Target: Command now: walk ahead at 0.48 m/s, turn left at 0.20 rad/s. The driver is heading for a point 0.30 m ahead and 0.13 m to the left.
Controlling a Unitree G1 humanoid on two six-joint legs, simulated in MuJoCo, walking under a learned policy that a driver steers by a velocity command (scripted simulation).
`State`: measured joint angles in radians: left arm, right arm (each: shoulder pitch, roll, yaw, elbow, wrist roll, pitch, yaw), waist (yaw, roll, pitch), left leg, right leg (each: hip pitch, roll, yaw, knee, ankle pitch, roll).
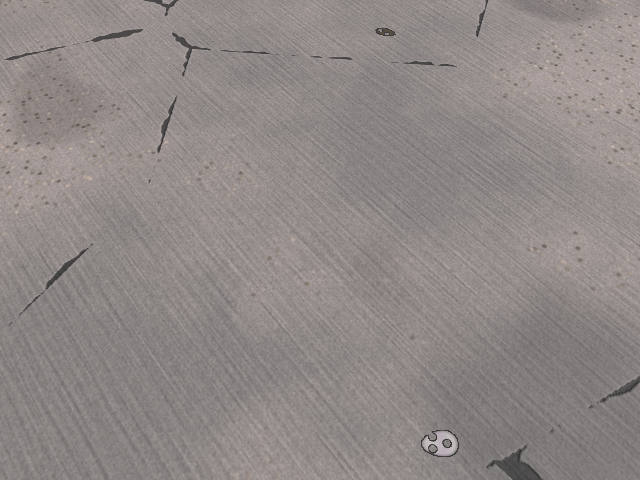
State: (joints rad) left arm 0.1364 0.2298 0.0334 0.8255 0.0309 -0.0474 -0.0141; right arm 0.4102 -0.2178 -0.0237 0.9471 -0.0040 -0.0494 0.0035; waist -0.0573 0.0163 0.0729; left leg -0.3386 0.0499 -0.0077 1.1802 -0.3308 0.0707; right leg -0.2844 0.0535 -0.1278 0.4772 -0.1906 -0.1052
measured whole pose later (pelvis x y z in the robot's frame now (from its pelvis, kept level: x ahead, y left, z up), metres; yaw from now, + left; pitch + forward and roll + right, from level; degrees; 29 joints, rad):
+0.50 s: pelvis +0.24 +0.04 -0.01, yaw +10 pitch +0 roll +0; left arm 0.32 0.19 0.02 0.97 0.00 -0.04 0.02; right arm 0.14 -0.21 -0.03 0.90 -0.01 -0.05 0.00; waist 0.02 0.00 0.10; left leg -0.37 -0.06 0.10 0.51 -0.08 0.13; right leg -0.30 0.00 -0.03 1.16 -0.49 -0.03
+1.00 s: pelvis +0.30 +0.01 +0.01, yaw +11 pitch -1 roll +0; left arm 0.30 0.15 0.00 1.08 0.01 -0.02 0.04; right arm 0.26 -0.17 -0.01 1.08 -0.01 -0.01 -0.02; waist -0.02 0.01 0.01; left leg -0.21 -0.03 0.04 0.38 -0.16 0.04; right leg -0.16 0.01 -0.03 0.40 -0.22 -0.02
